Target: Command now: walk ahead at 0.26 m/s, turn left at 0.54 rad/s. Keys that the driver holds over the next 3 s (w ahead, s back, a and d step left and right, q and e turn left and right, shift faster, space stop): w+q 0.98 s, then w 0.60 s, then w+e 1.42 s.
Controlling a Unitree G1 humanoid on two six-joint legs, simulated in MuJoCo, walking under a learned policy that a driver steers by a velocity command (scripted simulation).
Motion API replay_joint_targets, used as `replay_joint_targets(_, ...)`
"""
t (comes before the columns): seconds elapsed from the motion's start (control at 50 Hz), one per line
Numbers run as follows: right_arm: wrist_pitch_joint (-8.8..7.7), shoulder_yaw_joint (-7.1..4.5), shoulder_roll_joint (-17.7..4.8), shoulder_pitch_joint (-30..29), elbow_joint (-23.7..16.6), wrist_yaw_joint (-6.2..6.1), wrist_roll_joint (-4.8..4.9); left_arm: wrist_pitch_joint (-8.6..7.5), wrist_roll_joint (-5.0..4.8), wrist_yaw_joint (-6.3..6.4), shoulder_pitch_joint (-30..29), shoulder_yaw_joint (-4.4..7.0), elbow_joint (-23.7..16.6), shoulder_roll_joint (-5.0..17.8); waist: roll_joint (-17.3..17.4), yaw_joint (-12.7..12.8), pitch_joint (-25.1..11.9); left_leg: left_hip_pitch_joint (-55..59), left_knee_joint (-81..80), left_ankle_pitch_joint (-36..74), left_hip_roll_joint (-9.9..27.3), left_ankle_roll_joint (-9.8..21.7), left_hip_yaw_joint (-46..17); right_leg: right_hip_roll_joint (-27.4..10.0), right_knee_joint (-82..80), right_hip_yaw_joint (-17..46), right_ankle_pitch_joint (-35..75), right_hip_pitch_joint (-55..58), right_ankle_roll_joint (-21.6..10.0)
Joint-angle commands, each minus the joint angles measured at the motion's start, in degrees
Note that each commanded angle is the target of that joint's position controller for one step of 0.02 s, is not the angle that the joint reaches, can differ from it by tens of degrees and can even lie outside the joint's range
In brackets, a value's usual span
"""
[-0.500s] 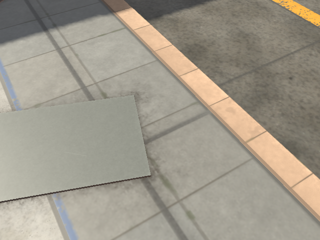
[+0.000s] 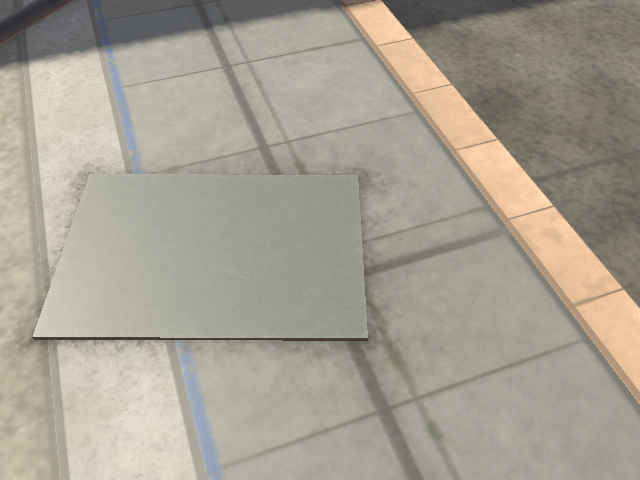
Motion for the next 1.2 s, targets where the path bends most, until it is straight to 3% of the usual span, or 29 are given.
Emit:
replay_joint_targets(0.02, -0.38, -2.36, -8.69, -8.2, -5.1, -0.22, 0.16, -1.46, -0.49, 1.3, 11.62, 1.32, 0.22, 4.38, 5.81, 8.48, -1.41, -12.87, -8.27, -27.53, 6.39, 3.94, -14.21, 1.94, -19.54, -3.13, 8.64, 19.46, -1.97)
replay_joint_targets(0.04, -0.85, -1.85, -5.87, -9.26, -6.3, -0.67, 0.36, -1.89, 0.0, 2.34, 16.29, 2.31, 1.64, 8.71, -2.59, 10.05, -0.43, -23.84, 3.86, -29.62, 1.19, -0.15, -7.24, -5.77, -25.33, 4.11, 1.88, 28.17, -2.95)
replay_joint_targets(0.06, -1.66, -0.28, -0.13, -6.1, -7.5, -0.82, 0.78, -2.24, 0.47, 2.66, 15.3, 2.97, 0.03, 13.72, -13.81, 7.77, -3.91, -28.78, 23.16, -25.83, -4.69, -1.44, 2.06, -24.71, -32.07, 27.88, -17.66, 28.77, -5.67)
replay_joint_targets(0.08, -2.23, -1.0, -5.03, -9.89, -8.4, -0.57, -0.8, -2.21, 1.44, 2.59, 8.55, 3.5, -0.8, 15.04, -7.35, 4.96, 4.13, -32.11, 27.75, -15.61, 0.41, -1.99, 1.26, -26.55, -35.67, 32.74, -21.82, 15.63, -8.6)
replay_joint_targets(0.12, -2.54, -1.64, -6.96, -5.78, -6.28, 1.37, -1.17, -3.44, 0.7, 1.8, 2.86, 2.21, -1.46, 8.96, -5.33, 0.0, 5.86, -27.43, 33.6, -7.17, 3.28, -2.53, 1.78, -20.3, -35.06, 22.51, -14.57, 11.21, -7.25)
replay_joint_targets(0.16, -2.24, -1.47, -6.29, -2.8, -4.44, 2.82, -1.62, -4.45, 0.45, 1.17, 3.59, 1.88, -1.48, 7.31, -7.69, 0.17, 4.47, -26.1, 38.96, -4.01, 4.18, -3.24, 4.63, -16.16, -34.85, 12.56, -5.87, 11.32, -6.25)
replay_joint_targets(0.28, -2.43, 0.14, -3.37, -13.27, -7.67, 4.23, -1.31, -6.29, 0.69, -0.25, 15.17, 2.27, 3.02, 6.58, -5.47, 5.92, 5.86, -32.83, 33.8, 1.05, 6.95, -4.0, 6.99, -16.43, -33.07, 2.03, 12.9, 19.57, -7.01)
replay_joint_targets(0.42, -3.07, 2.35, -0.9, -23.09, -12.38, 5.58, -1.61, -6.34, 0.48, 0.18, 18.5, 2.1, 6.53, 7.29, -7.41, 7.48, 6.54, -22.47, 13.94, -1.22, 7.62, -0.44, 17.74, -17.56, -28.83, -8.44, 36.93, 21.15, -6.27)
replay_joint_targets(0.46, -3.15, 2.12, -1.67, -19.56, -11.79, 4.84, -1.81, -5.88, 0.24, 0.52, 18.26, 2.13, 7.37, 8.56, -8.43, 4.84, 3.46, -13.31, 10.58, -5.16, 3.87, 2.47, 20.76, -17.66, -21.13, -11.84, 58.68, 21.58, -5.46)
replay_joint_targets(0.5, -3.91, 0.71, -4.36, -5.32, -7.97, 3.51, -1.92, -5.19, -0.24, 0.84, 18.12, 2.09, 7.81, 10.08, -8.05, -1.84, -5.93, 5.6, 6.52, -5.15, -0.35, 6.01, 20.68, -17.84, -1.5, -14.55, 70.71, 17.81, -4.49)
replay_joint_targets(0.52, -4.15, -0.79, -7.53, 5.06, -4.69, 2.4, -2.27, -5.17, -0.11, 0.67, 16.98, 1.86, 6.83, 9.85, -5.16, -6.64, -11.78, 21.1, 4.12, -6.81, 2.97, 8.3, 14.21, -16.85, 13.51, -15.2, 58.41, 7.04, -2.94)
replay_joint_targets(0.54, -3.94, -2.38, -14.01, 7.32, -5.13, 1.37, -1.91, -5.55, -0.51, -0.98, 18.43, 0.09, 2.28, 2.27, 10.48, -4.02, -19.4, 41.09, 1.25, -18.03, 22.92, 15.77, -16.17, -8.9, 34.51, -14.05, 6.14, -18.05, 0.6)
replay_joint_targets(0.56, -3.28, -2.5, -14.48, 9.33, -6.01, 0.81, -0.33, -6.19, -0.29, -1.06, 11.88, 1.39, 0.24, 7.31, 6.13, -6.38, -22.87, 40.36, -7.48, -13.26, 27.86, 17.88, -33.81, -3.66, 42.92, -3.26, -1.81, -23.83, 0.73)
replay_joint_targets(0.58, -3.1, -2.29, -13.5, 6.97, -4.32, 0.25, -0.18, -6.58, -0.6, -1.23, 6.35, 1.59, -1.51, 8.03, 3.07, -5.61, -13.37, 35.03, -7.65, -4.39, 24.79, 16.41, -22.25, -6.84, 42.09, -0.6, 4.81, -28.17, -0.13)
replay_joint_targets(0.6, -3.45, -1.56, -10.46, 4.03, -3.98, -0.05, 0.33, -7.21, -0.61, -1.23, 7.02, 0.9, -1.23, 6.51, 1.26, -2.81, -7.32, 25.95, -8.11, 4.92, 22.76, 15.15, -15.35, -9.04, 36.48, -0.97, 8.83, -25.66, -0.49)
replay_joint_targets(0.64, -4.33, -0.45, -7.19, -1.02, -4.47, -0.49, 0.56, -6.0, 1.08, -1.14, 9.86, 0.99, 0.03, 6.22, 0.05, 2.38, -2.63, 13.9, -9.69, 15.4, 16.9, 12.79, -7.06, -10.88, 29.7, -0.47, 8.8, -18.04, 0.56)
replay_joint_targets(0.68, -5.43, 0.0, -6.27, -1.49, -4.58, -0.27, 1.01, -4.06, 2.13, -1.6, 11.78, 0.99, 0.56, 5.44, 0.81, 4.19, -2.74, 9.65, -11.0, 18.27, 14.67, 13.14, -4.7, -10.74, 26.37, -1.13, 8.09, -14.99, 1.98)
replay_joint_targets(0.74, -6.17, -0.32, -7.63, 1.18, -3.54, -0.01, 1.01, -2.93, 2.16, -1.97, 6.5, 0.85, -1.48, 4.35, 1.61, 3.44, -0.03, 5.81, -13.9, 13.73, 12.91, 12.75, -4.25, -10.29, 20.12, -2.46, 13.69, -17.68, 3.61)
replay_joint_targets(0.8, -6.26, -0.31, -7.53, 5.37, -2.33, -0.03, 0.91, -2.97, 1.95, -1.97, -2.13, 0.75, -4.35, 4.35, 2.3, 0.7, 2.33, 7.53, -14.62, 13.11, 12.16, 11.38, -5.54, -9.45, 11.87, -2.57, 20.93, -22.09, 4.17)
replay_joint_targets(0.94, -6.21, -0.48, -8.69, 12.35, -0.48, -1.35, 0.37, -4.05, 0.99, -2.52, -14.03, -0.19, -9.14, 4.33, 3.09, -3.12, 1.86, 17.5, -8.73, 25.66, 13.66, 9.28, -9.16, -4.86, -2.09, -1.94, 25.8, -21.11, 2.13)
replay_joint_targets(0.98, -6.2, -0.71, -9.77, 10.48, -0.94, -1.87, 0.22, -4.42, 0.81, -2.23, -11.02, 0.01, -8.72, 5.43, 3.68, -0.93, 1.23, 16.93, -6.25, 29.21, 14.03, 7.35, -10.03, -3.45, -6.54, -1.35, 23.39, -13.42, 0.71)
replay_joint_targets(1.02, -6.61, -0.75, -10.65, 8.21, -1.04, -1.51, 0.11, -5.05, 0.77, -1.17, 0.67, 1.16, -4.84, 7.94, 2.93, 4.12, -4.14, 14.76, 4.66, 42.22, 11.86, 4.81, -7.57, -0.34, -9.46, -3.29, 19.66, 3.3, -1.74)
replay_joint_targets(1.04, -7.08, -0.51, -10.0, 7.85, -0.8, -1.01, 0.4, -5.76, 1.18, -0.34, 8.86, 1.78, -2.9, 9.38, 1.03, 8.4, -8.55, 9.95, 16.16, 37.76, 8.72, 3.63, -4.99, -3.3, -12.16, -1.57, 20.96, 15.32, -3.46)
replay_joint_targets(1.06, -7.65, 0.91, -4.64, 9.8, -2.24, -0.72, 0.47, -6.08, 2.45, 0.74, 17.66, 2.59, -2.47, 13.38, -5.77, 10.29, -17.02, 2.43, 33.1, 15.41, 5.05, 2.7, -0.86, -17.67, -12.69, 13.56, 10.34, 27.55, -6.16)
replay_joint_targets(1.08, -7.38, 1.23, -1.92, 18.25, -2.47, -0.66, 1.93, -5.53, 2.69, 0.41, 15.1, 3.62, -1.95, 17.27, -19.66, 4.27, -20.06, -13.02, 46.45, -22.1, -3.79, 0.81, 3.38, -28.82, -21.46, 41.67, 10.32, 34.09, -13.74)
replay_joint_targets(1.1, -6.7, 0.93, -6.12, 15.73, -0.31, -1.16, -0.42, -5.12, 1.02, -0.25, 10.52, 2.84, -2.53, 11.21, -8.21, 3.15, -12.18, -16.99, 49.64, -17.02, 1.59, 1.45, 1.88, -26.13, -23.08, 40.98, 3.01, 26.12, -13.25)
replay_joint_targets(1.12, -6.53, 0.83, -6.23, 10.8, -0.69, -0.64, -0.58, -5.29, 0.53, -0.61, 6.43, 1.83, -2.96, 6.85, -3.05, 2.83, -5.44, -16.35, 48.06, -11.71, 3.35, 1.23, 2.59, -23.33, -23.85, 30.9, 4.93, 18.41, -12.31)
replay_joint_targets(1.14, -6.45, 1.1, -5.43, 7.83, -1.31, -0.3, -0.66, -5.52, 0.87, -0.9, 4.93, 1.31, -2.4, 4.88, -0.91, 2.43, -2.56, -15.61, 45.74, -9.47, 4.83, 1.05, 3.31, -20.42, -24.74, 23.8, 11.43, 13.96, -11.15)
replay_joint_targets(1.2, -5.21, 1.6, -3.58, 6.58, -1.62, 0.84, -1.32, -6.87, 0.38, -1.12, 7.49, 1.0, 0.76, 4.59, -5.28, 1.14, -1.44, -13.15, 41.36, -8.53, 5.94, 0.24, 4.58, -16.12, -26.48, 13.16, 26.13, 9.64, -9.97)
Next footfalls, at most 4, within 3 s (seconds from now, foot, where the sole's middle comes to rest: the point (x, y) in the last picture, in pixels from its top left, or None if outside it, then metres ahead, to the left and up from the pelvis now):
0.04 right None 0.03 -0.11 -0.78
0.52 left None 0.29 0.17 -0.78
1.04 right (234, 404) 0.66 0.20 -0.78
1.56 left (92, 380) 0.72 0.52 -0.78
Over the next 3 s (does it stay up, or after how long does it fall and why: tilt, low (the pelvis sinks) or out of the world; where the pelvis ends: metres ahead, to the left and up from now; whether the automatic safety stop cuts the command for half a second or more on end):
stays up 1.31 0.71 0.00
